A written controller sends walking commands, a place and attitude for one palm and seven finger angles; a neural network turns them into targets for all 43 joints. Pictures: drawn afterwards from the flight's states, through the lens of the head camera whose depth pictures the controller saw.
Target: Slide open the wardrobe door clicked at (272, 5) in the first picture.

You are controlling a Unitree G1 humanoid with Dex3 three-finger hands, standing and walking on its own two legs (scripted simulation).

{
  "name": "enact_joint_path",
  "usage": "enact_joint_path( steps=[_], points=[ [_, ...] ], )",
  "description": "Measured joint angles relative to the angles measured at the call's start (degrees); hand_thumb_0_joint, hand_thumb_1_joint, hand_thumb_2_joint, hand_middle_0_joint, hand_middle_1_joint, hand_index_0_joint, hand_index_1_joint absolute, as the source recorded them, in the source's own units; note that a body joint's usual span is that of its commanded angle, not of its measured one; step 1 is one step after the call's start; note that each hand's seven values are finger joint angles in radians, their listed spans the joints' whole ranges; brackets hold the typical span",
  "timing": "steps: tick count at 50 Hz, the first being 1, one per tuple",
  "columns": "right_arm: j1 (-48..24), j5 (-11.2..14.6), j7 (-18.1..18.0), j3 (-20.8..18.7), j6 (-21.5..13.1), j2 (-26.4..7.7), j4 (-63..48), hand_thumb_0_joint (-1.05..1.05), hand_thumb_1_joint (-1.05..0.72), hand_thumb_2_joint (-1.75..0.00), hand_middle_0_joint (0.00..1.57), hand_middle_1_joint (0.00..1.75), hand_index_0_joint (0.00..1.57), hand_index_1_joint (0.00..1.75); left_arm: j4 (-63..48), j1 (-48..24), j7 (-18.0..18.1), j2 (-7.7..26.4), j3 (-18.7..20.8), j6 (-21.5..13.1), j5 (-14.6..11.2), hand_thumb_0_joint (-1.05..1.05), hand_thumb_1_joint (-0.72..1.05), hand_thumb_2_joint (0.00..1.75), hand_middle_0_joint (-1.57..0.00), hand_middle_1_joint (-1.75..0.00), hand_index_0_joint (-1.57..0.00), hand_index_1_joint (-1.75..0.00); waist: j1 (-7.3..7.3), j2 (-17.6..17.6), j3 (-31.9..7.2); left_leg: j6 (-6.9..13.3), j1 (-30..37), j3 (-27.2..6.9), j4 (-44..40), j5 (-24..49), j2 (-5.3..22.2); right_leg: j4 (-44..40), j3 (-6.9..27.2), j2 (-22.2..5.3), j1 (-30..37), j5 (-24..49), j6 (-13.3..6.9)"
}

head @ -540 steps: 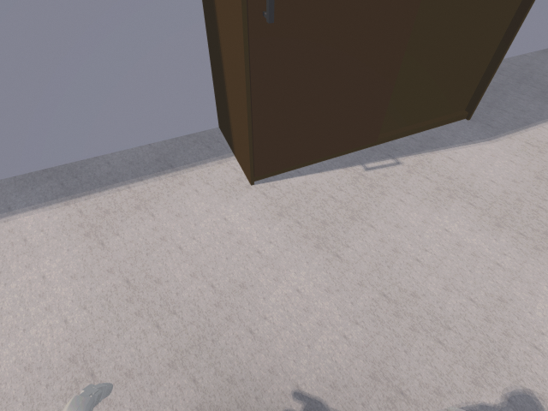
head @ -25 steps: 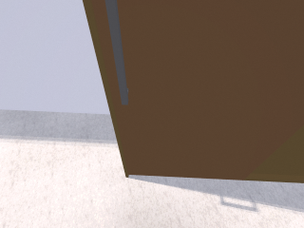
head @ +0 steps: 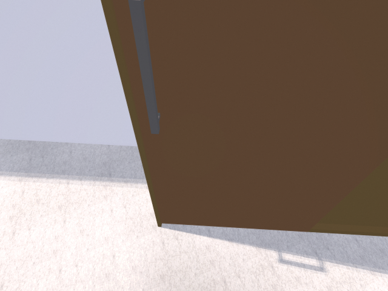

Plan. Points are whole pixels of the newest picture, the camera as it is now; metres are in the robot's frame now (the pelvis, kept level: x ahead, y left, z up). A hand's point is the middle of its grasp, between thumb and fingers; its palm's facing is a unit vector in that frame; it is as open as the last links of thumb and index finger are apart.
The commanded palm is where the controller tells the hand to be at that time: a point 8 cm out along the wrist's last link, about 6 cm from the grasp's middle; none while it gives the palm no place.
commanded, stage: look again from close up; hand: left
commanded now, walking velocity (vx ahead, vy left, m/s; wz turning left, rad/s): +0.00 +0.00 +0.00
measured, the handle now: (149, 74) +0.50 +0.14 +0.18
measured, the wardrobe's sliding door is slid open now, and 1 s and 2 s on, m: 0.00 0.00 0.00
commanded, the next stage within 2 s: raise the hand with hooked fingers in 0.50 s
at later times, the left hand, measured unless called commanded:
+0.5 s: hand out of the picture -0.01 +0.17 -0.17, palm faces +0.03 -0.98 -0.20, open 7.3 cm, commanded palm none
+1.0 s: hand (110, 287) +0.13 +0.17 -0.02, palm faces +0.01 -1.00 -0.05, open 8.4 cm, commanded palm +0.11 +0.24 -0.01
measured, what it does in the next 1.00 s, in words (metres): lowers itself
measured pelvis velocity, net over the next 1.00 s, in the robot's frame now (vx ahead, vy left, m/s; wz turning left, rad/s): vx -0.05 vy -0.03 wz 0.01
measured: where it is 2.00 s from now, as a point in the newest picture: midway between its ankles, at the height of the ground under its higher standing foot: outside the picture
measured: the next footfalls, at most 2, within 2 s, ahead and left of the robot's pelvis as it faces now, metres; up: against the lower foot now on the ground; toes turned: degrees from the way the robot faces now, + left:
none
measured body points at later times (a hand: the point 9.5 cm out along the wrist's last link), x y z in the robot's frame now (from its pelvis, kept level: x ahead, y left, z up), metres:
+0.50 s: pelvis -0.01 -0.01 +0.00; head +0.01 -0.01 +0.45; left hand -0.01 +0.22 -0.16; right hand +0.01 -0.24 -0.16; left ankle -0.02 +0.10 -0.74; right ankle -0.03 -0.11 -0.74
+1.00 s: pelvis -0.05 -0.03 -0.06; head -0.02 -0.02 +0.39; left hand +0.13 +0.22 -0.02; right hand +0.18 -0.28 -0.09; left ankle -0.02 +0.10 -0.74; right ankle -0.03 -0.11 -0.74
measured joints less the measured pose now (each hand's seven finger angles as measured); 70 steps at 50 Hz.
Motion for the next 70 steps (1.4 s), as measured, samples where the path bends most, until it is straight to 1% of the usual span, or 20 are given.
enact_joint_path(
  steps=[30,31,32,33,34,35,37,40,42,45,47,50,53,56,58,60,62,66,68,70],
  points=[
    [-0.3,0.0,0.2,0.1,0.2,-0.3,0.3,0.01,-0.9,-0.9,0.2,0.3,0.2,0.29,0.0,0.3,-0.3,0.7,0.1,-0.2,-0.1,0.0,0.91,0.9,-0.2,-0.3,-0.2,-0.3,0.23,0.3,0.0,-1.0,-0.3,-0.7,-1.0,1.5,0.8,-0.9,-0.7,0.8,-0.2,1.2,-1.0],
    [-0.2,-0.1,0.4,0.1,0.5,-0.5,-0.5,0.01,-0.9,-0.9,0.2,0.3,0.2,0.29,-0.6,0.5,-0.3,0.9,-0.3,-0.3,0.2,0.0,0.91,0.9,-0.2,-0.3,-0.2,-0.3,-0.06,0.4,0.3,-1.0,-0.5,-1.0,-0.6,1.5,0.9,-1.0,-1.0,0.9,0.0,1.2,-1.1],
    [0.9,0.5,0.2,0.5,-0.1,-0.8,-3.3,0.01,-0.9,-0.9,0.2,0.3,0.2,0.29,-9.2,3.1,-0.7,0.9,0.9,2.8,-1.9,0.01,0.91,0.9,-0.2,-0.3,-0.2,-0.3,-0.12,0.5,0.4,-1.0,-1.1,-1.1,-0.1,1.3,0.9,-0.6,-1.1,0.9,-0.5,1.2,-1.1],
    [2.5,0.9,-0.5,0.8,-2.5,-1.2,-6.4,0.01,-0.9,-0.9,0.2,0.3,0.2,0.29,-19.9,6.3,-0.2,0.9,1.5,3.6,-3.9,0.01,0.91,0.9,-0.2,-0.3,-0.21,-0.3,0.54,0.3,0.2,-1.0,-1.3,-0.6,0.2,1.2,0.8,0.4,-0.7,0.8,-1.3,0.9,-1.1],
    [3.4,1.2,-1.2,1.1,-5.3,-1.7,-8.4,0.01,-0.9,-0.9,0.2,0.3,0.2,0.29,-28.0,8.3,1.0,1.0,1.7,2.0,-5.3,0.01,0.9,0.9,-0.21,-0.31,-0.21,-0.3,0.99,0.4,-0.1,-1.0,-1.4,-0.2,0.4,1.1,0.7,1.5,-0.3,0.6,-2.0,0.5,-1.1],
    [3.7,1.7,-1.6,1.0,-7.5,-2.2,-10.2,0.01,-0.9,-0.9,0.2,0.3,0.2,0.29,-34.7,9.3,2.1,1.0,1.6,0.9,-6.7,0.02,0.9,0.9,-0.21,-0.31,-0.21,-0.3,0.85,0.6,-0.4,-1.0,-1.7,-0.2,0.9,1.0,0.5,2.3,-0.2,0.4,-2.4,0.1,-1.1],
    [3.3,2.4,-1.9,0.6,-10.6,-3.4,-14.2,0.01,-0.9,-0.9,0.2,0.3,0.2,0.29,-45.0,8.8,3.0,0.6,2.0,-1.1,-8.8,0.02,0.88,0.89,-0.21,-0.32,-0.21,-0.32,-0.55,1.3,-0.9,-0.8,-3.4,-0.9,2.8,0.5,0.2,4.3,-0.9,-0.1,-3.6,-0.7,-1.0],
    [1.2,1.6,-1.6,-0.7,-13.9,-4.1,-19.4,0.01,-0.9,-0.9,0.2,0.3,0.2,0.29,-54.0,5.4,1.1,0.6,4.1,-7.6,-10.3,0.01,0.84,0.87,-0.21,-0.35,-0.21,-0.34,-1.81,1.0,-3.6,-0.9,-8.4,-1.1,7.4,-0.9,0.2,8.9,-1.1,-0.3,-8.7,-2.3,-1.1],
    [-0.5,1.2,-0.6,-1.7,-15.0,-4.1,-22.6,0.01,-0.9,-0.9,0.2,0.3,0.2,0.29,-56.9,4.1,-2.4,0.7,5.9,-13.9,-11.6,0.01,0.81,0.86,-0.21,-0.37,-0.21,-0.36,-1.94,0.1,-5.7,-1.1,-12.4,-0.5,11.4,-2.4,0.6,12.9,-0.6,-0.1,-13.0,-3.7,-1.4],
    [-3.5,0.8,1.2,-2.9,-15.9,-4.6,-26.9,0.01,-0.9,-0.9,0.2,0.3,0.2,0.29,-58.1,5.0,-10.4,1.0,8.1,-23.9,-13.7,0.01,0.75,0.83,-0.21,-0.41,-0.21,-0.4,-2.04,-1.2,-7.8,-1.6,-19.6,0.0,19.3,-5.6,1.4,20.6,-0.1,0.2,-20.3,-6.5,-1.9],
    [-5.0,0.8,2.0,-3.7,-15.8,-5.3,-29.7,0.01,-0.9,-0.9,0.2,0.3,0.2,0.29,-58.4,7.1,-15.4,1.8,9.1,-26.9,-14.1,0.0,0.71,0.81,-0.22,-0.43,-0.22,-0.43,-1.45,-1.7,-7.9,-1.9,-23.6,0.0,24.5,-7.8,1.7,25.6,0.0,0.4,-24.2,-8.6,-2.3],
    [-5.5,1.2,1.7,-4.5,-15.1,-6.6,-33.2,0.01,-0.9,-0.9,0.2,0.3,0.2,0.29,-59.8,12.1,-19.0,3.4,9.8,-24.0,-15.0,0.0,0.64,0.79,-0.22,-0.48,-0.23,-0.47,0.11,-1.7,-7.6,-1.9,-27.5,-0.6,29.9,-9.9,1.8,30.5,-0.5,0.2,-27.6,-10.6,-2.6],
    [-4.5,1.3,0.3,-4.3,-15.3,-7.1,-34.6,0.01,-0.9,-0.9,0.2,0.3,0.2,0.29,-62.0,15.9,-18.0,4.2,11.2,-20.9,-16.5,0.01,0.57,0.76,-0.23,-0.52,-0.23,-0.51,1.78,-1.0,-7.5,-1.9,-29.6,-2.1,32.9,-10.9,1.8,32.4,-2.0,0.1,-28.6,-11.7,-2.5],
    [-3.7,1.5,-1.2,-3.0,-16.5,-6.8,-33.3,0.01,-0.9,-0.9,0.2,0.3,0.2,0.29,-64.9,15.4,-16.0,4.3,12.8,-22.4,-17.7,0.01,0.49,0.73,-0.24,-0.57,-0.24,-0.56,3.17,0.2,-6.5,-2.0,-30.6,-4.2,34.7,-11.4,2.0,32.4,-4.1,0.4,-28.0,-11.8,-2.7],
    [-3.6,1.6,-2.0,-1.5,-17.3,-6.4,-31.6,0.01,-0.9,-0.9,0.2,0.3,0.2,0.29,-67.0,12.7,-15.9,4.4,13.0,-24.1,-18.4,0.01,0.45,0.71,-0.24,-0.6,-0.24,-0.59,3.69,1.0,-5.7,-2.0,-30.9,-5.3,35.5,-11.4,2.1,32.1,-5.1,0.6,-27.5,-11.6,-2.7],
    [-3.6,1.8,-2.7,0.2,-17.8,-5.5,-29.9,0.01,-0.9,-0.9,0.2,0.3,0.2,0.29,-68.5,9.1,-17.2,5.0,12.6,-24.3,-18.6,0.01,0.4,0.69,-0.24,-0.63,-0.24,-0.62,3.58,1.6,-4.8,-2.1,-30.5,-5.8,35.3,-11.0,2.2,31.3,-5.6,0.8,-26.7,-11.0,-2.7],
    [-3.5,2.1,-3.2,1.7,-17.7,-4.3,-28.7,0.02,-0.9,-0.9,0.2,0.3,0.2,0.3,-68.7,5.4,-19.2,6.4,12.1,-22.1,-18.2,0.01,0.35,0.67,-0.24,-0.66,-0.24,-0.65,2.88,2.0,-4.1,-2.1,-29.5,-5.8,34.0,-10.3,2.3,29.8,-5.6,0.9,-25.6,-10.2,-2.6],
    [-1.7,2.6,-4.1,3.3,-16.7,-2.3,-28.2,0.02,-0.9,-0.9,0.2,0.3,0.21,0.3,-66.7,1.2,-21.6,9.9,12.8,-12.4,-17.7,0.01,0.26,0.63,-0.25,-0.72,-0.25,-0.71,0.78,2.2,-3.9,-1.7,-25.8,-4.1,28.9,-8.3,2.3,25.5,-3.9,1.0,-23.0,-7.9,-2.1],
    [-0.3,2.8,-4.4,3.4,-16.5,-2.0,-28.4,0.02,-0.9,-0.9,0.2,0.3,0.21,0.3,-66.0,1.4,-20.9,10.6,14.3,-7.9,-18.7,0.01,0.21,0.61,-0.25,-0.75,-0.26,-0.74,-0.18,2.3,-4.2,-1.4,-23.7,-3.1,26.1,-7.4,2.3,23.2,-2.9,1.1,-21.5,-6.9,-1.8],
    [1.2,2.9,-4.5,3.0,-16.9,-2.3,-28.5,0.02,-0.9,-0.9,0.21,0.3,0.21,0.3,-66.4,2.6,-19.3,10.3,16.3,-5.5,-20.0,0.01,0.17,0.59,-0.26,-0.78,-0.26,-0.77,-0.7,2.3,-4.6,-1.2,-21.7,-2.2,23.8,-6.8,2.2,21.2,-2.1,1.1,-20.0,-6.1,-1.5]
  ],
)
